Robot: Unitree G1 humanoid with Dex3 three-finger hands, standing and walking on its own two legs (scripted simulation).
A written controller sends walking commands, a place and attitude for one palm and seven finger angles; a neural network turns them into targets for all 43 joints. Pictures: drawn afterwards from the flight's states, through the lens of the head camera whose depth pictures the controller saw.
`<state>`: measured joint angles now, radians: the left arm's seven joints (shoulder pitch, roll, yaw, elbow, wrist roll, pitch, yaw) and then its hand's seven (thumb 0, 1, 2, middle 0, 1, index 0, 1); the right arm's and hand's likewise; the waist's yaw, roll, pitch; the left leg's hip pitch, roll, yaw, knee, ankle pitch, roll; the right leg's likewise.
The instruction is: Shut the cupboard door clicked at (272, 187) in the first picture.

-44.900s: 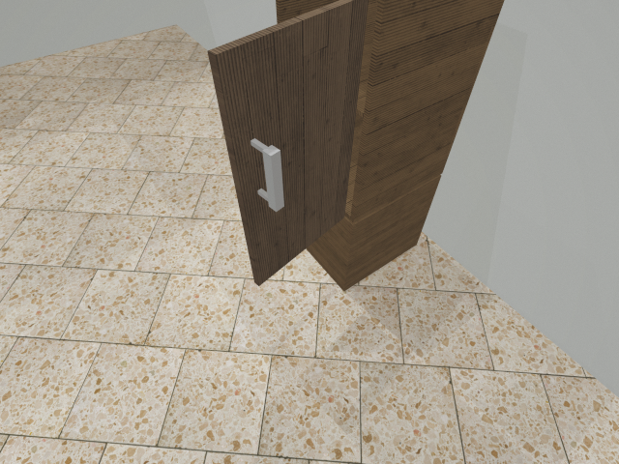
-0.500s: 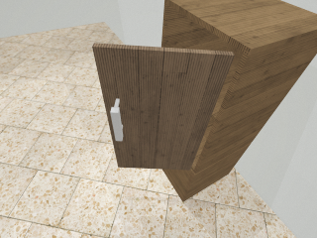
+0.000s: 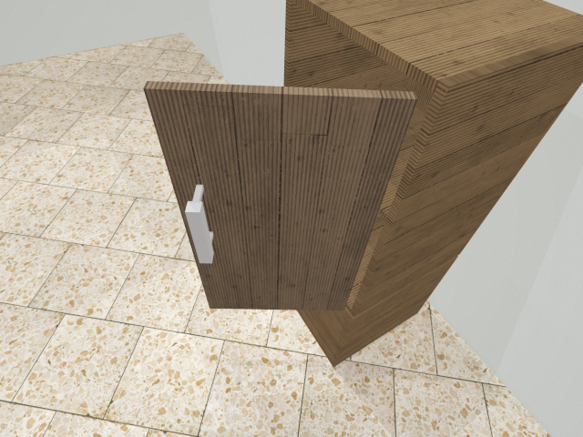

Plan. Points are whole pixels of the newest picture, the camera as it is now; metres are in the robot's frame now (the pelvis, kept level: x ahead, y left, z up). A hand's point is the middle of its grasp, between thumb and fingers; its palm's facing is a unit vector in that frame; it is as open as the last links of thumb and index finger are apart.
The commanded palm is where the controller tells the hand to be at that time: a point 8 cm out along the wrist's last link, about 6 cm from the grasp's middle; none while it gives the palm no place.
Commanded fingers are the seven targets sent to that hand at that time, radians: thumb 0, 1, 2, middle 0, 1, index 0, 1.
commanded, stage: look again from close up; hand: left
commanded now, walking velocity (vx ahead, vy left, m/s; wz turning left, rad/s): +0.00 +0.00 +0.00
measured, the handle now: (202, 225) +0.43 +0.17 +0.02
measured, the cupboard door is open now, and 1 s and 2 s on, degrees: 59 59 59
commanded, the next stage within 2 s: raise the hand and make a fist in 0.14 s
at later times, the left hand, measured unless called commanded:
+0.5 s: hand (194, 362) +0.21 +0.14 -0.01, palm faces +0.19 -0.98 -0.06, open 6.9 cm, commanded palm +0.11 +0.19 -0.06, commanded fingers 0.00 0.90 0.90 -0.44 -0.56 -0.44 -0.56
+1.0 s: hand (215, 379) +0.20 +0.12 -0.04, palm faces -0.07 -1.00 -0.01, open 4.5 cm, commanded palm +0.15 +0.19 -0.03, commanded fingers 0.00 0.90 0.90 -0.90 -1.06 -0.90 -1.06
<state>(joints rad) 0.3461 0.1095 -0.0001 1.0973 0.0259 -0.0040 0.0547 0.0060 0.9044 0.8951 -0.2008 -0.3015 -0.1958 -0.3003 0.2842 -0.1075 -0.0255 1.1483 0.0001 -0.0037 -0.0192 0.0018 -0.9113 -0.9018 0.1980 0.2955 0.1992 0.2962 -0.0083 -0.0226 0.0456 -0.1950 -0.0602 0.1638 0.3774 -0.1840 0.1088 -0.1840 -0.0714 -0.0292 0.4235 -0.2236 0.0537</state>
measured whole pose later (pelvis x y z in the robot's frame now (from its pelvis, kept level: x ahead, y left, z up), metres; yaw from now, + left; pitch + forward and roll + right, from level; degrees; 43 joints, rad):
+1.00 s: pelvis +0.02 -0.06 -0.09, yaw +7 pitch +16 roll -1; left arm 0.39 0.23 0.10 -0.07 -0.28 -0.31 -0.41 0.02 0.90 0.90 -0.72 -0.87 -0.72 -0.87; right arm 0.17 -0.18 0.03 0.51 0.05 -0.17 -0.03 0.01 -0.90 -0.90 0.20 0.30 0.20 0.30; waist 0.03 0.03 -0.13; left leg -0.91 0.00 0.01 1.17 -0.53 0.02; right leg -0.87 0.03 -0.14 1.14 -0.56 -0.08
